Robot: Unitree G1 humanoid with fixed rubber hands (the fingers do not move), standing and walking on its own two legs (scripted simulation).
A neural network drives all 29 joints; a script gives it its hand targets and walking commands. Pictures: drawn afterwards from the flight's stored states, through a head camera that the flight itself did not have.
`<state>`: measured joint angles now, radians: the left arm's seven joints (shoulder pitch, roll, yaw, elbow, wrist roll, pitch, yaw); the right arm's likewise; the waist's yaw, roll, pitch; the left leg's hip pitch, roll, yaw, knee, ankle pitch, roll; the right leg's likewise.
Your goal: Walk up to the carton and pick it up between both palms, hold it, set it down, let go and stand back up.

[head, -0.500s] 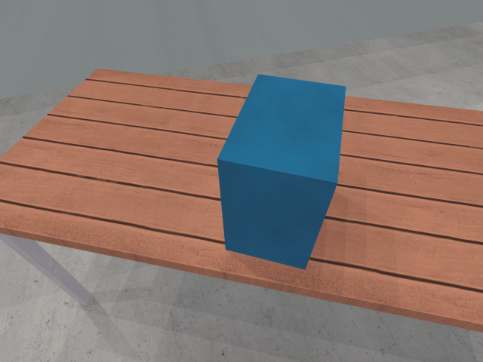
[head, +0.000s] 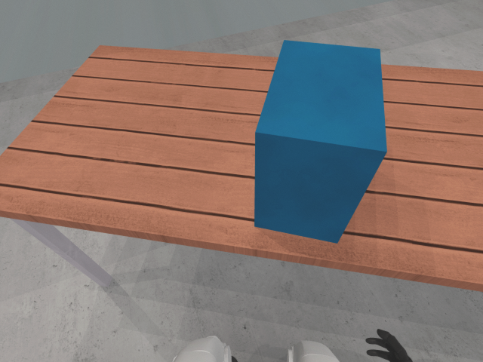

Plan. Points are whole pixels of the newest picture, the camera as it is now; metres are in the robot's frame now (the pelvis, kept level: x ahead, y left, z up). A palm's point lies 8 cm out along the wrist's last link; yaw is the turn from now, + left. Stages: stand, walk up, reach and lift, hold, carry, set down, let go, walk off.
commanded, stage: walk up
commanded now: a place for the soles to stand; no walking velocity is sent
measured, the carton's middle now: (311, 145) +0.48 -0.10 +0.06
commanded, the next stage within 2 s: none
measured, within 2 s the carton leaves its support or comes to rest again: neither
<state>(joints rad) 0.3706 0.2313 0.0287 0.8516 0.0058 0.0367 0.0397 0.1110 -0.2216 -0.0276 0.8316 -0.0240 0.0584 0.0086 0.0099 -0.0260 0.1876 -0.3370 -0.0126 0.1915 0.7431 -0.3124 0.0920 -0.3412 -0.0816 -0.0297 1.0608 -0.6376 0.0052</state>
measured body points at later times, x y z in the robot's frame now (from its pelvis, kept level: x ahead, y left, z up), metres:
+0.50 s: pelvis -0.01 +0.04 +0.02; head +0.00 +0.04 +0.46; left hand +0.08 +0.29 -0.12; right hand +0.04 -0.22 -0.12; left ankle +0.05 +0.18 -0.70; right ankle -0.03 -0.08 -0.70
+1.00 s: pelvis +0.02 +0.03 +0.02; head +0.02 +0.02 +0.47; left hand +0.11 +0.28 -0.10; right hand +0.03 -0.23 -0.12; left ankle +0.05 +0.18 -0.70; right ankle -0.03 -0.08 -0.70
